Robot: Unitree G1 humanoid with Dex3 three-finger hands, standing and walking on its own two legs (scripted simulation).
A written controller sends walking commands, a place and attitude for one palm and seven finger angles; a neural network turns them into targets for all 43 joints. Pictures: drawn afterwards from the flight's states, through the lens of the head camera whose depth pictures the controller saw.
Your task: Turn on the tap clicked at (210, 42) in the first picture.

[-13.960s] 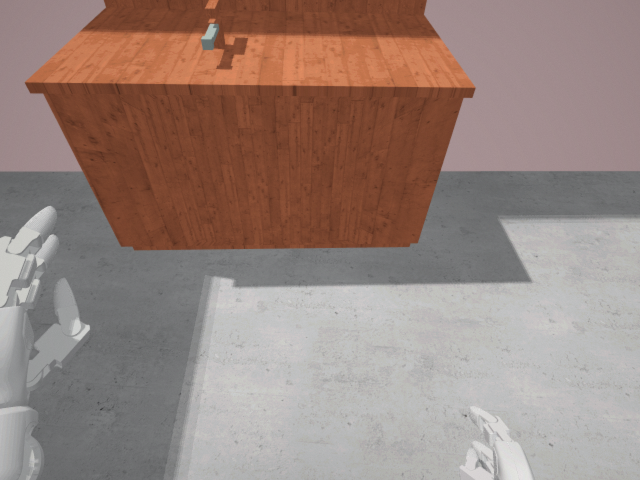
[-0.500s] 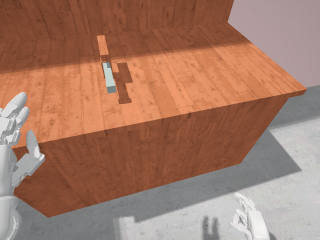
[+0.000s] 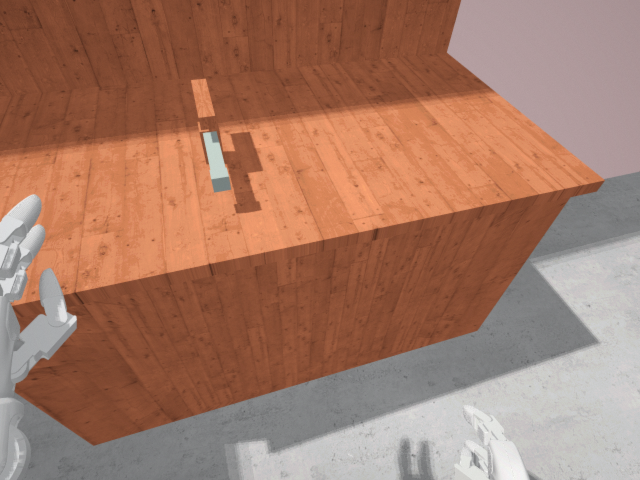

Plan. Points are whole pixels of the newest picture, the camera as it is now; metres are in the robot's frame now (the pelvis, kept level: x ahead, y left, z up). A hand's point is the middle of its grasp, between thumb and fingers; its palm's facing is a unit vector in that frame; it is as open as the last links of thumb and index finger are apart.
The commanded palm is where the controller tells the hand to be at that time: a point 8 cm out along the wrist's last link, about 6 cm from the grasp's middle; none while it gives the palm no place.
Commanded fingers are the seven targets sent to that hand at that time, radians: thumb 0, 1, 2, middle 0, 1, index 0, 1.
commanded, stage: shuffle to correct the standing spot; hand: left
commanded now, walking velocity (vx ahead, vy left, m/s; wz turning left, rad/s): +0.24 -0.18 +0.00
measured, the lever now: (220, 180) +0.54 +0.21 +0.06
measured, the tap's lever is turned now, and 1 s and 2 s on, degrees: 0 0 0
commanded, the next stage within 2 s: come to a stop and stand still in 0.90 s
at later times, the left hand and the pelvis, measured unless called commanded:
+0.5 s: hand (162, 220) +0.33 +0.21 +0.17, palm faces +0.39 -0.82 -0.41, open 7.4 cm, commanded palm +0.25 +0.24 +0.17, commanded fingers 0.00 0.90 0.90 -0.20 -0.30 -0.20 -0.30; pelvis +0.09 -0.04 -0.02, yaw +0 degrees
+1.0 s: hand (255, 171) +0.42 +0.12 +0.18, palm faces +0.44 -0.84 -0.33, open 7.4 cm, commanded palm +0.36 +0.16 +0.17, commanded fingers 0.00 0.90 0.90 -0.20 -0.30 -0.20 -0.30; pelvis +0.21 -0.13 -0.02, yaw +2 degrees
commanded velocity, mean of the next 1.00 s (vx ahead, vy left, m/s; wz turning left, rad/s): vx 0.16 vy -0.17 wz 0.00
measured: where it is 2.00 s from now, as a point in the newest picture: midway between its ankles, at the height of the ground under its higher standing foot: outside the picture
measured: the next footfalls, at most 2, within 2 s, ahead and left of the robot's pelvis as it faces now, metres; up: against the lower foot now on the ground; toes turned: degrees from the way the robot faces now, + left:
left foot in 0.36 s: +0.15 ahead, +0.10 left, +0.00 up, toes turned +8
right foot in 0.66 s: +0.27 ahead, -0.23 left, +0.00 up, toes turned -5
